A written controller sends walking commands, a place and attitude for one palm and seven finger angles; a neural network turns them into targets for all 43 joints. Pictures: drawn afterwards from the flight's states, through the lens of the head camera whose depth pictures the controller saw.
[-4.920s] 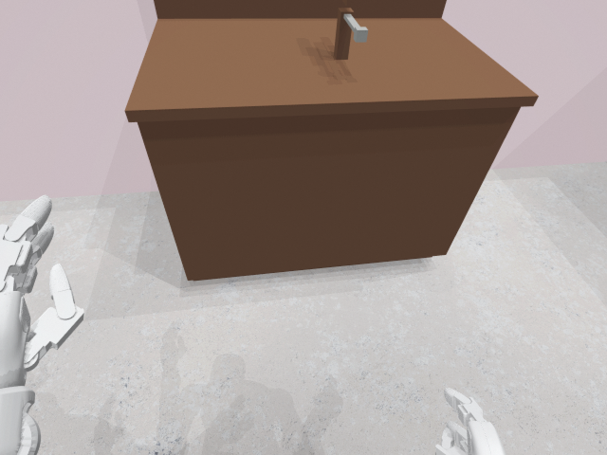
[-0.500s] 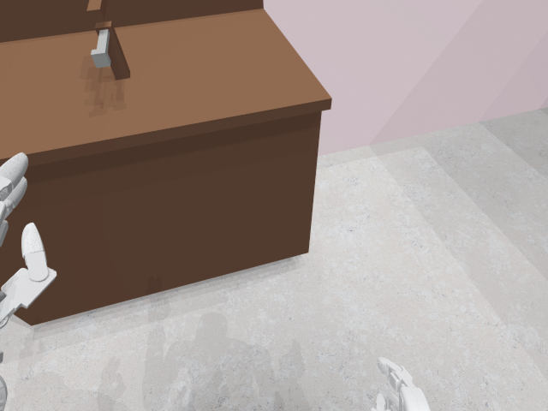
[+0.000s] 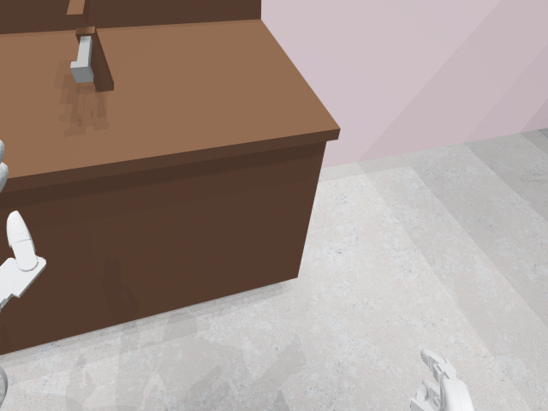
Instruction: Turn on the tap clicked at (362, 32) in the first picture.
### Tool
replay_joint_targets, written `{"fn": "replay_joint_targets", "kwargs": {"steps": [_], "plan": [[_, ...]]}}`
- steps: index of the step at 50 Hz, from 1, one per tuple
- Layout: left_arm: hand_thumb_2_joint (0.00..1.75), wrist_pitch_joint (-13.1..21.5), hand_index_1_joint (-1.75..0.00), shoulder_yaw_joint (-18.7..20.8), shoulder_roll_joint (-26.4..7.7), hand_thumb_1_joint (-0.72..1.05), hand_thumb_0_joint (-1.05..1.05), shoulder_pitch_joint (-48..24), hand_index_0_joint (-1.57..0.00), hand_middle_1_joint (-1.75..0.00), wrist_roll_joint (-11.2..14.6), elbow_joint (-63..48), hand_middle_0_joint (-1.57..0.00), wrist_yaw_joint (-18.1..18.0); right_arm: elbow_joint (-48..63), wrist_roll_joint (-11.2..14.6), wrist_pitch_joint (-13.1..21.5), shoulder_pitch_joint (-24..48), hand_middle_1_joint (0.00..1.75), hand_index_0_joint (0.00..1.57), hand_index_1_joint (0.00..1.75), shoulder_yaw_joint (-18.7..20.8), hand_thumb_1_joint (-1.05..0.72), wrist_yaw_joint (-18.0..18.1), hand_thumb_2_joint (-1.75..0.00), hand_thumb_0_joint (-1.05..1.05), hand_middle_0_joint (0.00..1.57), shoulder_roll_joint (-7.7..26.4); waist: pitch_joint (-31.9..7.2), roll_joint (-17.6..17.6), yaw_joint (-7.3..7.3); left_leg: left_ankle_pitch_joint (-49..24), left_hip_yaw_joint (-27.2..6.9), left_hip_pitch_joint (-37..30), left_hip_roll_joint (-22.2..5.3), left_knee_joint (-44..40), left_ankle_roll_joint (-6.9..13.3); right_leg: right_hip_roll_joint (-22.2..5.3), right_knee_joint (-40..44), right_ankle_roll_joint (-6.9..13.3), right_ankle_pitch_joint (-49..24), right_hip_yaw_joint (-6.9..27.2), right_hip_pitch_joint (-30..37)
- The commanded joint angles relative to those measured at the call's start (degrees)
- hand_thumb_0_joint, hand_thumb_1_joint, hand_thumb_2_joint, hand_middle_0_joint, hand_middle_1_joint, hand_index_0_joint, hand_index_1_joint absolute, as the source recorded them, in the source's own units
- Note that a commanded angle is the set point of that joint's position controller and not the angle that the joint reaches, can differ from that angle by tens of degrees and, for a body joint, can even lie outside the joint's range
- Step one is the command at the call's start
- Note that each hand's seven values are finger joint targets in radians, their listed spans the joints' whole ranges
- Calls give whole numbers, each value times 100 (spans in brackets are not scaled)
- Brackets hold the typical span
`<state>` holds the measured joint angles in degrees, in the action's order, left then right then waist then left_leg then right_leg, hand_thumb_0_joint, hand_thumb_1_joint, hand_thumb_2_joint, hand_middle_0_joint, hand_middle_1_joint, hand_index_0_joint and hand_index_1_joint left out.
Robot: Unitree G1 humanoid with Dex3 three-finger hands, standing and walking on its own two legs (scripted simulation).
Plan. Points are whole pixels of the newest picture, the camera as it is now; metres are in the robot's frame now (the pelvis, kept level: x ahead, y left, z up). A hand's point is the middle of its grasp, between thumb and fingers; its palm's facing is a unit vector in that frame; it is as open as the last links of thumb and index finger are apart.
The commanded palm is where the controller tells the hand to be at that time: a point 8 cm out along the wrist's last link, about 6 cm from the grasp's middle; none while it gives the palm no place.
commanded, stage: take the last steps up to it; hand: left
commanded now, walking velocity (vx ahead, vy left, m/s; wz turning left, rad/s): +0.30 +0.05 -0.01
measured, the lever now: (82, 71) +0.61 +0.39 +0.17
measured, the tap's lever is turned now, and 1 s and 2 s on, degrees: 0 0 0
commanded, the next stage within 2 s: come to a stop and stand still in 0.60 s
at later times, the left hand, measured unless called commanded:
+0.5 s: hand (130, 189) +0.33 +0.21 +0.18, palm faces +0.40 -0.81 -0.43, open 7.4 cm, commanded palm +0.26 +0.25 +0.19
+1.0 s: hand (151, 164) +0.37 +0.20 +0.18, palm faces +0.38 -0.81 -0.44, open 7.4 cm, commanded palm +0.32 +0.24 +0.19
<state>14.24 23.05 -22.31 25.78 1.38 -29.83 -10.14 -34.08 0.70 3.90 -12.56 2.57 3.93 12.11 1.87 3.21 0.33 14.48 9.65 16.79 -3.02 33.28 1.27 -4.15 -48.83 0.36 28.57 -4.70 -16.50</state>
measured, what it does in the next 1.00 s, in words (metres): walks ahead: right foot, then left foot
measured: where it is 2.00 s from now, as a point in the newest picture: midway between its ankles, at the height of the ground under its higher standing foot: outside the picture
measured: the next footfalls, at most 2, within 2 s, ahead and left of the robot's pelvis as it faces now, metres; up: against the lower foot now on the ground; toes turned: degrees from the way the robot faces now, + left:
right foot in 0.32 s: +0.16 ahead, -0.12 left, +0.00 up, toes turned -9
left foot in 0.66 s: +0.23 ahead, +0.12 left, +0.00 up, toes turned +8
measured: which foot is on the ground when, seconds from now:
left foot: down 0.00-0.32, up 0.34-0.64, down 0.66-1.00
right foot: up 0.00-0.30, down 0.32-0.66, up 0.68-0.92, down 0.94-1.00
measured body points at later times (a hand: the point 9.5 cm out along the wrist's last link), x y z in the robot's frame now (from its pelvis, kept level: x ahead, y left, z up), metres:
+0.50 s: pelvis +0.10 -0.03 +0.01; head +0.14 -0.04 +0.46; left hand +0.30 +0.25 +0.20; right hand +0.27 -0.27 -0.09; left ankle +0.09 +0.11 -0.66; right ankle +0.12 -0.12 -0.73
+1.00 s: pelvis +0.16 -0.04 +0.00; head +0.18 -0.05 +0.45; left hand +0.35 +0.24 +0.20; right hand +0.33 -0.22 -0.09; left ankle +0.19 +0.11 -0.73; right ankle +0.19 -0.12 -0.73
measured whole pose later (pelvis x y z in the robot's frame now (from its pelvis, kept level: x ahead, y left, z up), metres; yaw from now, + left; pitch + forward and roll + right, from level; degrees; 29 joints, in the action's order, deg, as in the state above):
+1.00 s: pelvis +0.16 -0.04 +0.00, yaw +0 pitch -2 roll +0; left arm 10.0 19.1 -20.4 27.8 1.2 -30.4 -8.6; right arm -34.2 -0.1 6.1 -11.5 -3.8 1.6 7.0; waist 4.8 -2.0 0.3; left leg 14.4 5.0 16.0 -6.4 32.9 -2.3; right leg 0.7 -30.6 2.3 13.0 -6.7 -15.1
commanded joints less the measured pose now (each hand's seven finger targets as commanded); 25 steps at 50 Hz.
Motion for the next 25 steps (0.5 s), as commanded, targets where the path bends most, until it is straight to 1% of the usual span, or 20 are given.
{"fn": "replay_joint_targets", "kwargs": {"steps": [1, 2, 4, 6, 7, 9, 10, 11, 13, 14, 15, 16, 17, 18, 19, 20, 21, 23, 24, 25], "plan": [[90, 323, -30, 307, -904, 90, 0, -868, -20, -30, -60, -887, -20, 14, 693, -27, 393, 456, 30, 20, 30, 42, -90, 8, -90, 0, 20, 560, -223, -1384, -130, -654, -2804, -1130, -2008, -1774, 1319, -178, -2034, -93, 131, 451, -2233], [90, 318, -30, 212, -797, 90, 0, -856, -20, -30, -63, -1054, -20, 32, 649, 7, 411, 417, 30, 20, 30, 76, -90, -15, -90, 0, 20, 587, -236, -1283, -97, -700, -2312, -1067, -1793, -1703, 1230, -207, -1841, -128, -128, 362, -2202], [90, 311, -30, 228, -791, 90, 0, -634, -20, -30, -70, -1537, -20, 49, 650, 9, 480, 409, 30, 20, 30, 69, -90, -47, -90, 0, 20, 584, -452, -1489, 2, -824, -1395, -955, -1385, -1647, 953, -157, -1292, -160, -605, 83, -1769], [90, 281, -30, 217, -696, 90, 0, -267, -20, -30, -41, -1609, -20, 62, 648, -37, 548, 408, 30, 20, 30, 39, -90, -84, -90, 0, 20, 560, -514, -1711, -10, -987, -1068, -660, -1264, -1733, 837, -95, -639, -189, -846, -123, -1285], [90, 269, -30, 247, -710, 90, 0, -231, -20, -30, -25, -1601, -20, 61, 650, -61, 580, 414, 30, 20, 30, 6, -90, -98, -90, 0, 20, 542, -500, -1789, -28, -1063, -1028, -577, -1289, -1784, 810, -63, -243, -204, -883, -215, -1068], [90, 236, -30, 384, -802, 90, 0, -256, -20, -30, -40, -1485, -20, 36, 629, -77, 609, 387, 30, 20, 30, -19, -90, -79, -90, 0, 20, 537, -553, -1740, -58, -1104, -785, -594, -1283, -1702, 686, 64, 379, -226, -995, -435, -710], [90, 238, -30, 376, -769, 90, 0, -272, -20, -30, -31, -1386, -20, 28, 614, -82, 611, 394, 30, 20, 30, -29, -90, -70, -90, 0, 20, 507, -548, -1701, -62, -1133, -793, -649, -1303, -1625, 659, 135, 689, -233, -981, -519, -580], [90, 219, -30, 440, -797, 90, 0, -254, -20, -30, -29, -1145, -20, 18, 588, -91, 595, 414, 30, 20, 30, -37, -90, -55, -90, 0, 20, 498, -554, -1571, -43, -1015, -787, -625, -1320, -1483, 621, 207, 1044, -228, -1008, -590, -355], [90, 175, -30, 458, -775, 90, 0, -367, -20, -30, -37, -869, -20, -1, 564, -63, 531, 446, 30, 20, 30, -31, -90, -25, -90, 0, 20, 489, -699, -1298, -2, -790, -572, -569, -1164, -783, 442, 370, 1890, -181, -1285, -758, 351], [90, 147, -30, 412, -745, 90, 0, -464, -20, -30, -55, -744, -20, 2, 585, -36, 498, 462, 30, 20, 30, -31, -90, -9, -90, 0, 20, 457, -824, -927, 7, -618, -391, -347, -984, -171, 335, 304, 2257, -93, -1486, -586, 825], [90, 139, -30, 423, -831, 90, 0, -550, -20, -30, -93, -674, -20, -3, 554, -21, 451, 418, 30, 20, 30, -25, -90, -16, -90, 0, 20, 397, -963, -119, -6, -263, -140, 247, -658, 1038, 202, -356, 2504, 223, -1762, 385, 1384], [90, 114, -30, 542, -1034, 90, 0, -513, -20, -30, -103, -576, -20, -21, 626, -15, 407, 449, 30, 20, 30, -66, -90, -23, -90, 0, 20, 259, -1062, 1303, -9, 1126, 25, 1587, 100, 2493, -69, -1566, 2887, 845, -2636, 2549, 2124], [90, 104, -30, 652, -1124, 90, 0, -596, -20, -30, -41, -585, -20, -28, 650, -48, 419, 637, 30, 20, 30, -66, -90, -35, -90, 0, 20, 361, -883, 1351, 95, 1853, -612, 2175, 108, 3546, -155, -2200, 3123, 1220, -3125, 3279, 2045], [90, 147, -30, 529, -967, 90, 0, -808, -20, -30, -25, -652, -20, 13, 537, -61, 426, 522, 30, 20, 30, -30, -90, -66, -90, 0, 20, 390, -889, 897, -11, 1535, -1055, 2129, -111, 3848, -200, -2128, 3133, 1207, -2678, 2949, 1787], [90, 152, -30, 484, -982, 90, 0, -896, -20, -30, -8, -736, -20, 54, 502, -14, 386, 554, 30, 20, 30, 21, -90, -110, -90, 0, 20, 471, -769, 855, -26, 1423, -1110, 2163, -193, 3896, -240, -2044, 3115, 1189, -2391, 2828, 1568], [90, 205, -30, 516, -952, 90, 0, -564, -20, -30, -31, -745, -20, 53, 513, -24, 330, 667, 30, 20, 30, -34, -90, -118, -90, 0, 20, 436, -547, 540, -2, 1179, -1065, 2101, -281, 3706, -277, -1862, 3082, 1156, -2742, 2327, 1362], [90, 265, -30, 526, -913, 90, 0, -320, -20, -30, -52, -791, -20, 50, 487, -37, 261, 687, 30, 20, 30, -68, -90, -116, -90, 0, 20, 425, -513, 346, -22, 971, -996, 1934, -324, 3402, -285, -1696, 3026, 1035, -3161, 1656, 1142], [90, 314, -30, 564, -882, 90, 0, -91, -20, -30, -51, -950, -20, 31, 550, -57, 179, 723, 30, 20, 30, -108, -90, -107, -90, 0, 20, 389, -627, 379, -56, 710, -711, 1380, -271, 2406, -269, -1378, 2904, 827, -3821, 817, 922], [90, 361, -30, 598, -925, 90, 0, -199, -20, -30, -53, -1239, -20, 14, 624, -65, 182, 759, 30, 20, 30, -86, -90, -93, -90, 0, 20, 390, -774, 421, -65, 643, -610, 1073, -287, 1855, -255, -1345, 2832, 773, -3882, 576, 971], [90, 380, -30, 635, -973, 90, 0, -102, -20, -30, -35, -1408, -20, -19, 702, -68, 205, 771, 30, 20, 30, -68, -90, -83, -90, 0, 20, 379, -826, 485, 12, 559, -431, 944, -216, 1362, -239, -1309, 2781, 787, -3955, 548, 1101]]}}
